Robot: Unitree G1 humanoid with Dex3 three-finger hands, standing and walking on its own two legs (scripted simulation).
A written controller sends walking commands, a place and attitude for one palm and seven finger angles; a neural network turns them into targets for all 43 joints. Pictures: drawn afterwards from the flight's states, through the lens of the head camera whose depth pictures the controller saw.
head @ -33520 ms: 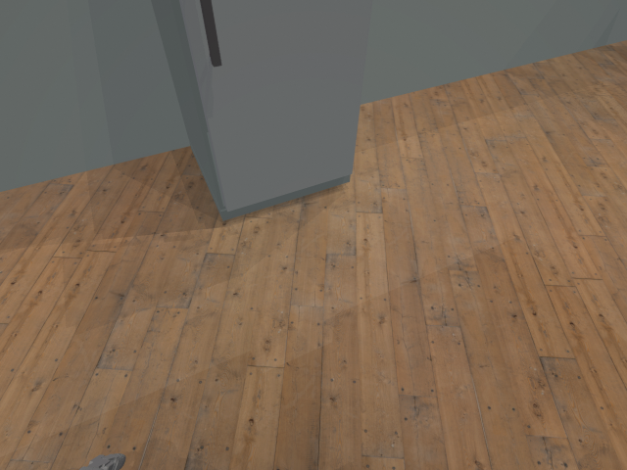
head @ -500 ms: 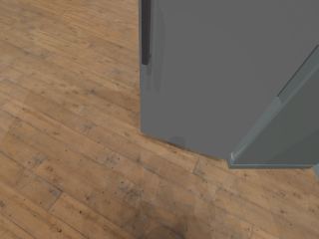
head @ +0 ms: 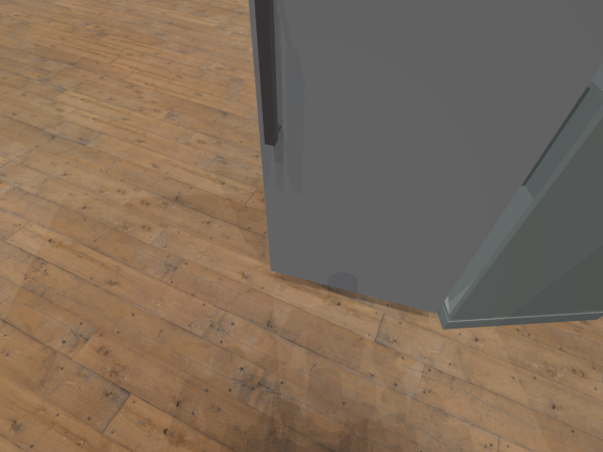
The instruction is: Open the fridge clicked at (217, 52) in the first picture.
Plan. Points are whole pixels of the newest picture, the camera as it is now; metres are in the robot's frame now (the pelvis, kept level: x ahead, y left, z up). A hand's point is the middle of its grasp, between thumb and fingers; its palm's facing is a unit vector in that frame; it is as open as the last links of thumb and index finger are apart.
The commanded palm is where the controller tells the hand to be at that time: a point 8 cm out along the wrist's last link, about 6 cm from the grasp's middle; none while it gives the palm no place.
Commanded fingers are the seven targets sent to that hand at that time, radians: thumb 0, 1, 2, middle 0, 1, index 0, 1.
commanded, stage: let the arm hang, fingers relaxed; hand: left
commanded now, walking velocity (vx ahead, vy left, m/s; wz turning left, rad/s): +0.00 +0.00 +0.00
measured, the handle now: (271, 69) +0.77 +0.10 +0.12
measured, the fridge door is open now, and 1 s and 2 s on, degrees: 70 70 70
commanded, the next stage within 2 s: look to check the result in 0.16 s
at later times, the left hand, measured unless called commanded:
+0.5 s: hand out of the picture +0.03 +0.20 -0.18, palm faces -0.03 -0.97 -0.23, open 7.4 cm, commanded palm none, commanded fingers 0.00 0.90 0.90 -0.20 -0.30 -0.20 -0.30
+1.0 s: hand out of the picture +0.07 +0.22 -0.17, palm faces -0.05 -0.96 -0.26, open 7.4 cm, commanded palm none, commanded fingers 0.00 0.90 0.90 -0.20 -0.30 -0.20 -0.30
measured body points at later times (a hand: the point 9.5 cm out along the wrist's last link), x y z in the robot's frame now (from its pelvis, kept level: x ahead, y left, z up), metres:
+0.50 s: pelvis +0.01 +0.00 +0.00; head +0.04 +0.01 +0.45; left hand +0.03 +0.25 -0.16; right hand +0.02 -0.24 -0.16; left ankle +0.01 +0.09 -0.75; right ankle +0.00 -0.12 -0.75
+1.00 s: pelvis +0.02 +0.00 +0.00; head +0.04 +0.01 +0.45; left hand +0.08 +0.27 -0.15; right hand +0.06 -0.26 -0.15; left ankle +0.01 +0.09 -0.75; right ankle +0.00 -0.12 -0.75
